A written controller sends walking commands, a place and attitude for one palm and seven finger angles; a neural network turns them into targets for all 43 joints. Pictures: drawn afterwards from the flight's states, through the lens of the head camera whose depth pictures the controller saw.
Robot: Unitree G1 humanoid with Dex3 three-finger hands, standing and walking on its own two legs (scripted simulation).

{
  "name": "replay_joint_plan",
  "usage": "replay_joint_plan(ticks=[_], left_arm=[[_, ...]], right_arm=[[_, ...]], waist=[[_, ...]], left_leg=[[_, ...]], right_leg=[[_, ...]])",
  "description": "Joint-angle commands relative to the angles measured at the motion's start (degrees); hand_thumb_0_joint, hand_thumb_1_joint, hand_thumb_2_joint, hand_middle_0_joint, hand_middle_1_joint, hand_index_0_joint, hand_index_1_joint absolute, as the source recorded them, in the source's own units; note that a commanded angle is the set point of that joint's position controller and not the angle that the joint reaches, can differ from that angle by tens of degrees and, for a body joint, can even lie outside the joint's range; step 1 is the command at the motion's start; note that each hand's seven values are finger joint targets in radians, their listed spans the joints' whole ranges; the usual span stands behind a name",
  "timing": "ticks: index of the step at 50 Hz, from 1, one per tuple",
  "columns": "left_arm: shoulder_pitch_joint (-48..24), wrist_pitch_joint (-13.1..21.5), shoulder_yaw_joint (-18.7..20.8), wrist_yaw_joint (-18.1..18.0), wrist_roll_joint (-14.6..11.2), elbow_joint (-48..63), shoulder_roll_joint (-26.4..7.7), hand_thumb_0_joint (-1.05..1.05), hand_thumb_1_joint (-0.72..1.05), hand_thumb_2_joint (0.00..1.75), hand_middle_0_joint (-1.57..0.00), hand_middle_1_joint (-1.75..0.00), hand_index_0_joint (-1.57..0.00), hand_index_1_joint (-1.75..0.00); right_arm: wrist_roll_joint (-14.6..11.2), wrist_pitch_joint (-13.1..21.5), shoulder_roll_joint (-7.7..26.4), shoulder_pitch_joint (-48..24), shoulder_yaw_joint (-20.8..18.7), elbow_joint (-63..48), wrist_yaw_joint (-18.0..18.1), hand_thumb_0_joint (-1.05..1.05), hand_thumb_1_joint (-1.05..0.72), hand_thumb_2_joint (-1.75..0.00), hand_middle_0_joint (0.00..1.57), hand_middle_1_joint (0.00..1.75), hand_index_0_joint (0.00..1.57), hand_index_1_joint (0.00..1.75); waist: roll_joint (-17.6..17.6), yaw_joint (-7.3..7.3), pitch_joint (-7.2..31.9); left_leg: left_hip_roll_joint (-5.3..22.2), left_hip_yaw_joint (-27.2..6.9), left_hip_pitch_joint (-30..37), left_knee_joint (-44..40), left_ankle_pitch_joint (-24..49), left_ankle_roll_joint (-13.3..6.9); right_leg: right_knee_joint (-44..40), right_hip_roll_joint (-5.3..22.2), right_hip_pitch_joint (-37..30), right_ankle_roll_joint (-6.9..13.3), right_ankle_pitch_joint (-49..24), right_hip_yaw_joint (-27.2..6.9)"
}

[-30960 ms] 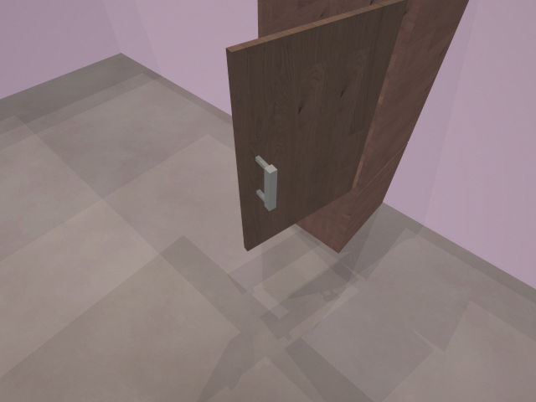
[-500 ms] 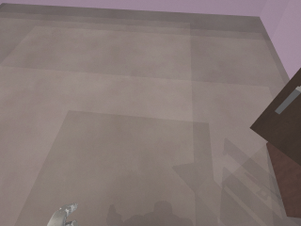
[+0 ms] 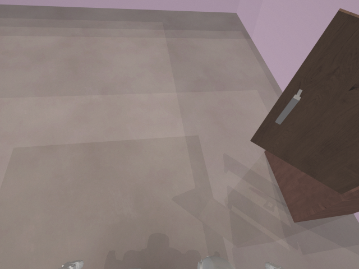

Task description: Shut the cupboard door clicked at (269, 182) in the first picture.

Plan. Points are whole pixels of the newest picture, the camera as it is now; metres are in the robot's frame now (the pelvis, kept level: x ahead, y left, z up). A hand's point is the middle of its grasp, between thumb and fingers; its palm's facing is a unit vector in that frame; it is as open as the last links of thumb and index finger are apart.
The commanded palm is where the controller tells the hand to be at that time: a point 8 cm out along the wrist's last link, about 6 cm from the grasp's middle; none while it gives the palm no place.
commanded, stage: turn to face it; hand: left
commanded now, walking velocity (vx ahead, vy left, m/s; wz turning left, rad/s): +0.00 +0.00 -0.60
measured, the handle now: (288, 107) +0.64 -0.34 -0.06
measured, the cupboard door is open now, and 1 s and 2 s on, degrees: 46 46 46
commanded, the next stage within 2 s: take the last steps up to it in 0.82 s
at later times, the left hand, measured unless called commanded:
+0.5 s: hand (128, 249) +0.17 +0.13 -0.16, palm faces -0.27 -0.93 -0.24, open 7.4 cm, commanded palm none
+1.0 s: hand (149, 230) +0.22 +0.09 -0.17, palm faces -0.44 -0.86 -0.25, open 7.4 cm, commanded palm none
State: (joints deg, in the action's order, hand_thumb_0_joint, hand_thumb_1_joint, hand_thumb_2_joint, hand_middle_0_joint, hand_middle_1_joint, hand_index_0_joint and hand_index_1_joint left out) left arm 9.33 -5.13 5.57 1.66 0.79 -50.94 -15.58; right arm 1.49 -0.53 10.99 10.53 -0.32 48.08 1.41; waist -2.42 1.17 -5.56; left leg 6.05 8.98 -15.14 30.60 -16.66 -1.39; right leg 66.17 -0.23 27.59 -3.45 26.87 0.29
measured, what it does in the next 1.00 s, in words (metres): steps on the spot, turning right: right foot, then left foot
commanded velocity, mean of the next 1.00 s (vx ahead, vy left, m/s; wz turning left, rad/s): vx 0.02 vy -0.01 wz -0.41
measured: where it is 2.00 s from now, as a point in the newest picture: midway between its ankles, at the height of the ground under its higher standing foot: outside the picture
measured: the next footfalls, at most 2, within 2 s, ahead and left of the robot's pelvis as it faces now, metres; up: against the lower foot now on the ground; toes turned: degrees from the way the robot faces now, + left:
right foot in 0.26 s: +0.02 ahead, -0.16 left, +0.00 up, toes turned -14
left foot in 0.60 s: +0.13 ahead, +0.07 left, +0.00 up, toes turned -15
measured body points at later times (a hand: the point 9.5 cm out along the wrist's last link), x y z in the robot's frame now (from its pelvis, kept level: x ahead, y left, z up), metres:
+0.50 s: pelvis +0.03 -0.04 -0.01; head +0.08 -0.05 +0.44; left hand +0.19 +0.18 -0.15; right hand +0.02 -0.31 -0.15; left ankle +0.06 +0.10 -0.70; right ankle -0.02 -0.15 -0.74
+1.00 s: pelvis +0.04 -0.05 -0.01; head +0.07 -0.08 +0.43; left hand +0.25 +0.13 -0.15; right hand -0.06 -0.29 -0.17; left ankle +0.09 +0.08 -0.72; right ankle -0.03 -0.14 -0.74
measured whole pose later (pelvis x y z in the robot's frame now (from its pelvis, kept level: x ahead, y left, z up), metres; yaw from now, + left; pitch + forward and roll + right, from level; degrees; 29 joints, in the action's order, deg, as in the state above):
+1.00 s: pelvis +0.04 -0.05 -0.01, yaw -28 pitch +1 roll -1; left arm 9.2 -2.1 3.3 0.6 1.1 -53.3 -11.8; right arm 0.9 -3.0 13.3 15.1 -2.8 55.7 0.9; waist 3.0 -1.1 -3.1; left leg 7.1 6.6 -19.6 44.2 -27.5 2.4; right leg 33.2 -0.3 14.6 0.9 20.3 2.9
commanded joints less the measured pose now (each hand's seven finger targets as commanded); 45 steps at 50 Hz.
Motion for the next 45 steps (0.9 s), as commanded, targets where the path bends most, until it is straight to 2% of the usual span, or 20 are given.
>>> replay_joint_plan(ticks=[1, 7, 10, 11, 12, 13, 14, 15, 18, 22, 25, 28, 29, 30, 31, 32, 33, 36, 42, 45], left_arm=[[-2.8, 1.4, 0.3, 0.8, 0.3, 5.9, -2.0, 0.0, 0.9, 0.9, -0.2, -0.3, -0.2, -0.3], [-4.8, 2.2, -0.4, 0.9, 0.4, 6.3, -1.6, 0.0, 0.9, 0.9, -0.2, -0.3, -0.2, -0.3], [-0.4, 2.8, -0.1, 0.5, 0.4, 5.0, -2.9, 0.0, 0.9, 0.9, -0.2, -0.3, -0.2, -0.3], [4.3, 3.2, 0.5, 0.2, 0.6, 3.7, -5.5, 0.0, 0.9, 0.9, -0.2, -0.3, -0.2, -0.3], [7.4, 4.1, 1.5, -0.6, 1.1, 2.8, -11.8, 0.0, 0.9, 0.9, -0.2, -0.3, -0.2, -0.3], [9.6, 4.2, 1.6, -1.3, 0.1, 2.0, -14.5, 0.0, 0.9, 0.9, -0.2, -0.3, -0.2, -0.3], [8.4, 4.1, 1.9, -2.0, 0.2, 2.6, -13.9, 0.0, 0.9, 0.9, -0.2, -0.3, -0.2, -0.3], [5.5, 4.2, 1.7, -2.5, 0.3, 2.9, -12.8, 0.0, 0.9, 0.9, -0.2, -0.3, -0.2, -0.3], [-1.0, 4.2, 0.5, -2.6, 0.3, 4.8, -8.7, 0.0, 0.9, 0.9, -0.2, -0.3, -0.2, -0.3], [-0.1, 4.1, 0.6, -2.1, 0.7, 4.1, -9.4, 0.0, 0.9, 0.9, -0.2, -0.3, -0.2, -0.3], [-0.1, 3.8, 1.0, -2.0, 0.7, 3.9, -9.7, 0.0, 0.9, 0.9, -0.2, -0.3, -0.2, -0.3], [-2.0, 3.4, 0.7, -2.0, 0.0, 3.9, -7.8, 0.0, 0.9, 0.9, -0.2, -0.3, -0.2, -0.3], [0.4, 3.0, 0.1, -1.7, -0.5, 4.3, -4.7, 0.0, 0.9, 0.9, -0.2, -0.3, -0.2, -0.3], [2.2, 3.0, -0.4, -1.4, -0.5, 5.1, -2.4, 0.0, 0.9, 0.9, -0.2, -0.3, -0.2, -0.3], [-0.2, 2.6, -0.4, -1.5, 0.2, 4.8, -3.8, 0.0, 0.9, 0.9, -0.2, -0.3, -0.2, -0.3], [-1.0, 2.7, -0.1, -1.3, 0.3, 4.5, -4.1, 0.0, 0.9, 0.9, -0.2, -0.3, -0.2, -0.3], [-1.0, 2.8, 0.2, -0.9, 0.3, 4.0, -3.9, 0.0, 0.9, 0.9, -0.2, -0.3, -0.2, -0.3], [0.0, 2.1, -0.3, -0.4, 0.1, 2.9, -1.9, 0.0, 0.9, 0.9, -0.2, -0.3, -0.2, -0.3], [-1.9, 2.5, -1.3, -0.4, 0.3, 2.7, -0.1, 0.0, 0.9, 0.9, -0.2, -0.3, -0.2, -0.3], [3.4, 3.1, -1.0, -0.7, 0.3, 0.8, -1.1, 0.0, 0.9, 0.9, -0.2, -0.3, -0.2, -0.3]], right_arm=[[0.2, 0.7, 12.4, 5.0, -4.0, -1.6, 0.9, 0.0, -0.9, -0.9, 0.2, 0.3, 0.2, 0.3], [0.3, 0.2, 13.9, 5.8, -5.0, 0.1, 0.1, 0.0, -0.9, -0.9, 0.2, 0.3, 0.2, 0.3], [0.0, -0.1, 14.5, 3.9, -5.4, 0.2, -0.2, 0.0, -0.9, -0.9, 0.2, 0.3, 0.2, 0.3], [-0.4, -0.2, 13.8, 2.9, -5.5, -0.4, -0.5, 0.0, -0.9, -0.9, 0.2, 0.3, 0.2, 0.3], [-0.8, -0.5, 9.2, 1.7, -4.4, -2.7, -0.9, 0.0, -0.9, -0.9, 0.2, 0.3, 0.2, 0.3], [-0.9, -1.2, 8.7, -1.1, -3.7, -4.5, -0.6, 0.0, -0.9, -0.9, 0.2, 0.3, 0.2, 0.3], [-0.8, -1.4, 8.3, -2.7, -3.5, -4.9, 0.1, 0.0, -0.9, -0.9, 0.2, 0.3, 0.2, 0.3], [-0.8, -1.3, 8.7, -2.3, -3.5, -4.1, 0.4, 0.0, -0.9, -0.9, 0.2, 0.3, 0.2, 0.3], [-0.6, -1.0, 8.9, 1.0, -3.4, -1.4, -0.2, 0.0, -0.9, -0.9, 0.2, 0.3, 0.2, 0.3], [-0.8, -1.3, 7.8, 0.7, -3.3, -1.6, -0.4, 0.0, -0.9, -0.9, 0.2, 0.3, 0.2, 0.3], [-1.0, -0.8, 7.3, 1.2, -3.1, -1.8, -0.2, 0.0, -0.9, -0.9, 0.2, 0.3, 0.2, 0.3], [-0.9, 0.3, 8.5, 7.3, -3.1, 0.2, 0.3, 0.0, -0.9, -0.9, 0.2, 0.3, 0.2, 0.3], [-0.2, 1.0, 12.8, 8.2, -3.7, 0.3, 0.5, 0.0, -0.9, -0.9, 0.2, 0.3, 0.2, 0.3], [0.2, 0.7, 17.0, 9.1, -4.5, -0.3, 0.5, 0.0, -0.9, -0.9, 0.2, 0.3, 0.2, 0.3], [0.5, 0.7, 16.4, 9.3, -4.4, 0.2, 1.0, 0.0, -0.9, -0.9, 0.2, 0.3, 0.2, 0.3], [0.5, 0.8, 14.9, 7.6, -3.9, -0.3, 1.2, 0.0, -0.9, -0.9, 0.2, 0.3, 0.2, 0.3], [0.6, 0.9, 13.3, 5.8, -3.5, -1.0, 1.2, 0.0, -0.9, -0.9, 0.2, 0.3, 0.2, 0.3], [0.5, 0.8, 11.6, 3.9, -3.0, -0.5, 1.2, 0.0, -0.9, -0.9, 0.2, 0.3, 0.2, 0.3], [0.4, 0.0, 12.3, 6.6, -4.1, 2.7, 0.6, 0.0, -0.9, -0.9, 0.2, 0.3, 0.2, 0.3], [-0.2, -0.3, 12.6, 4.8, -4.6, 3.2, 0.4, 0.0, -0.9, -0.9, 0.2, 0.3, 0.2, 0.3]], waist=[[12.5, -2.95, 8.4], [16.3, -4.01, 7.9], [12.9, -1.02, 9.0], [7.3, 1.47, 10.3], [-10.4, 3.18, 10.2], [-11.2, 4.34, 9.4], [-10.1, 3.53, 8.4], [-15.0, 2.2, 8.2], [-7.9, -1.39, 10.5], [-5.2, -1.03, 8.8], [-6.3, -0.98, 9.2], [-2.9, -3.93, 10.6], [9.0, -3.42, 12.4], [20.5, -3.3, 12.1], [18.9, -4.7, 10.4], [17.2, -3.52, 8.7], [14.5, -2.73, 7.2], [12.6, -1.65, 7.5], [14.5, -3.49, 7.9], [12.2, -0.65, 9.0]], left_leg=[[14.5, -7.1, 12.5, -9.6, 28.1, -6.1], [15.6, -2.7, 10.7, -6.3, 28.2, -5.0], [14.5, 0.4, 5.9, 0.5, 22.0, -1.2], [12.0, 2.4, 0.5, 8.0, 15.3, 1.5], [3.7, 5.3, -14.1, 20.9, -9.9, 5.1], [-0.2, -1.7, -19.7, 31.4, -22.4, 5.8], [0.2, -7.2, -23.3, 36.1, -19.8, 5.5], [0.6, -8.8, -25.4, 38.2, -17.5, 5.9], [0.8, -7.9, -18.1, 32.6, -9.1, 6.8], [-1.8, -6.4, -13.5, 23.5, -7.5, 6.7], [-3.5, -5.9, -9.2, 13.2, -6.6, 6.1], [-3.0, -6.7, 4.9, -5.7, 7.1, 5.1], [6.8, -16.6, 11.7, -10.2, 15.1, 1.5], [18.6, -26.4, 13.4, -11.8, 23.7, -5.2], [20.7, -27.8, 9.8, -12.6, 24.7, -7.8], [19.3, -26.4, 7.5, -12.0, 27.2, -8.8], [16.9, -21.8, 6.4, -11.2, 29.5, -8.5], [12.2, -11.9, 8.1, -9.9, 30.9, -6.5], [12.7, -9.6, 7.8, -8.1, 26.9, -6.5], [10.8, -6.5, 3.3, -3.0, 20.0, -3.0]], right_leg=[[-5.2, 3.0, 3.6, -0.4, -1.1, 1.3], [-20.5, 1.4, -3.6, 1.2, -1.3, 5.6], [-35.4, 0.2, -14.6, 3.0, -12.4, 6.9], [-41.4, 3.0, -22.5, 4.6, -19.2, 3.0], [-45.8, 16.6, -31.5, 10.2, -34.0, -15.6], [-45.9, 23.8, -27.3, 16.0, -45.7, -22.5], [-46.0, 22.0, -26.6, 17.3, -44.1, -22.6], [-46.0, 20.4, -26.7, 16.9, -42.0, -22.9], [-42.7, 14.1, -22.9, 14.2, -43.1, -12.0], [-43.9, 12.9, -18.8, 14.2, -37.5, -13.7], [-42.1, 12.3, -18.2, 13.9, -38.4, -15.7], [-35.7, 8.2, -11.7, 8.8, -31.9, -14.1], [-28.4, 1.4, -4.5, 5.3, -18.9, -9.0], [-16.2, -2.9, 1.8, 2.8, 6.0, -1.9], [-5.7, -1.4, 2.9, 2.1, 9.3, -3.6], [-0.4, 0.2, 3.8, 2.0, 7.6, -4.0], [1.3, 1.0, 3.6, 1.5, 5.1, -3.6], [-3.5, 1.5, 1.5, 0.9, 0.8, -1.0], [-22.3, 0.4, -6.8, 1.9, -0.2, 3.8], [-38.0, -0.2, -17.3, 2.9, -14.5, 4.7]])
